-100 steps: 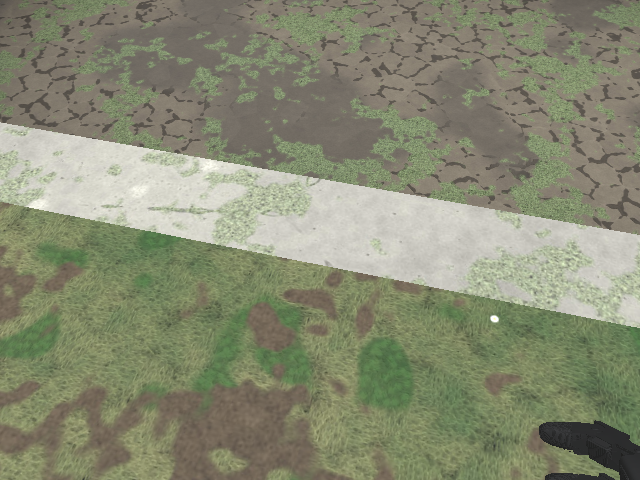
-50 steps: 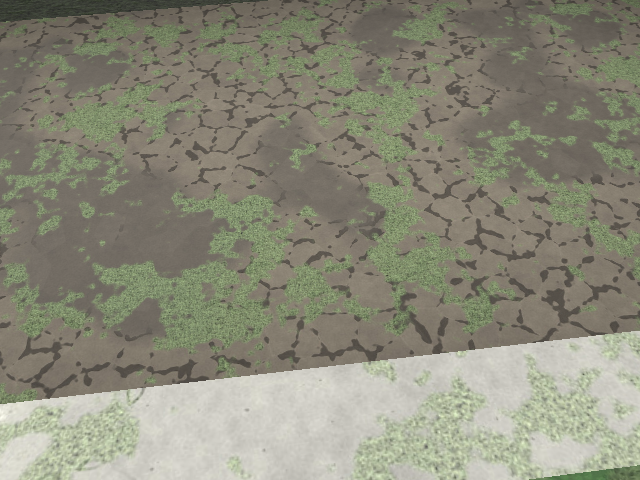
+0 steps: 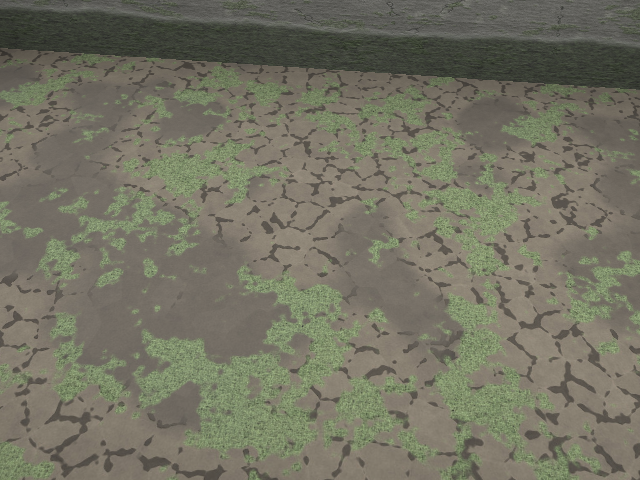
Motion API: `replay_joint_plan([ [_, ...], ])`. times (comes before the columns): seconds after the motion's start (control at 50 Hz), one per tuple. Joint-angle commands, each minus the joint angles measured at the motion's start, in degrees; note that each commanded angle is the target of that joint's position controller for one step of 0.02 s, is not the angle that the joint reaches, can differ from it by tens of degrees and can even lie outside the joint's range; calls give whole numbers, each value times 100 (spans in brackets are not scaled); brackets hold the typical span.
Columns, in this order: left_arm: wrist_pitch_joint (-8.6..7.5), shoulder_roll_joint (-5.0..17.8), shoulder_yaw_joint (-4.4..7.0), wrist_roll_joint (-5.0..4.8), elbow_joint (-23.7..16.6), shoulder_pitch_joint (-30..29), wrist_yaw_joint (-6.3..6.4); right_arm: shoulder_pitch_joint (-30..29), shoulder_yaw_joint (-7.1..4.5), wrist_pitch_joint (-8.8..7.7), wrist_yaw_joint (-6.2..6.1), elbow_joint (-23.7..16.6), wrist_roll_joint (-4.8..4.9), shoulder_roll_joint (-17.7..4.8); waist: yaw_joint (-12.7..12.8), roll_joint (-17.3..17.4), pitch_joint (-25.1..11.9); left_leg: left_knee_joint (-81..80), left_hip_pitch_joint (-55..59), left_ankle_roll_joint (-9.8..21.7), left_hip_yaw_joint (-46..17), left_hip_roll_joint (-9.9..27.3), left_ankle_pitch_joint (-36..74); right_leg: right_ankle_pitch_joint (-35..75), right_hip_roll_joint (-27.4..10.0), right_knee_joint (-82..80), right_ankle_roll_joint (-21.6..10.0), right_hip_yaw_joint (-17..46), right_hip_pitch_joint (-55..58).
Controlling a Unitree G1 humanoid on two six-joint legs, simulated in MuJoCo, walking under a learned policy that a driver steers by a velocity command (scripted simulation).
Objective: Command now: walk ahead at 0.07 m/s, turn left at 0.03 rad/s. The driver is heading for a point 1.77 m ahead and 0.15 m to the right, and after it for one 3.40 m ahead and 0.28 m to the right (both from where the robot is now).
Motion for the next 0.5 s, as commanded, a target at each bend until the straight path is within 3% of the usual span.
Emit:
replay_joint_plan([
  [0.02, 63, 645, 191, 13, -281, 46, 21, -124, -110, -239, 9, -245, 23, -654, 81, 648, 303, -1379, -591, 170, -800, 482, -799, -450, -529, -638, 89, 732, 408],
  [0.1, 28, 628, 190, 23, -214, -35, 36, -86, -94, -296, -19, -177, 63, -575, 23, 241, 55, -1264, -82, 189, -686, 415, -115, -178, -593, -641, 109, 766, 433],
  [0.12, 13, 688, 207, 162, -148, 215, 55, 242, -129, -267, -23, -66, -39, -722, 11, 219, 249, -1271, -86, 282, -766, 446, -464, -491, -553, -668, 23, 786, 404],
  [0.14, 0, 667, 209, 168, -134, 145, 66, 217, -129, -249, -28, -54, -45, -689, -2, 149, 339, -1322, -144, 315, -777, 458, -500, -449, -564, -692, 24, 778, 372],
  [0.24, -26, 701, 213, 98, -151, 22, 97, 179, -122, -269, -4, -26, 18, -626, -8, 35, 151, -1244, 71, 305, -682, 412, 14, -65, -626, -647, 58, 820, 555],
  [0.38, -23, 777, 183, 69, -63, 130, 129, 317, -132, -263, 55, 131, 33, -686, -17, -3, -9, -1064, 419, 293, -590, 353, 927, 464, -647, -538, 32, 822, 660],
  [0.5, 21, 804, 149, 75, 76, 228, 167, 431, -151, -275, 88, 279, 70, -762, -24, 13, 66, -1051, 509, 210, -526, 269, 1169, 736, -625, -491, 42, 805, 733],
])
Keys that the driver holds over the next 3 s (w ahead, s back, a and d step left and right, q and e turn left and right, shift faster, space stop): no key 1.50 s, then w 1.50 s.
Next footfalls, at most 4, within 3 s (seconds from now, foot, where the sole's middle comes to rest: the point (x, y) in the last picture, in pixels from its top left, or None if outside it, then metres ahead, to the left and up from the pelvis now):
none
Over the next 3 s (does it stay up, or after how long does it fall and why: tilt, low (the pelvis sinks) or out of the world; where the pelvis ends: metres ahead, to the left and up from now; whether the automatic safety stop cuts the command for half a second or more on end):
stays up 0.07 0.02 -0.01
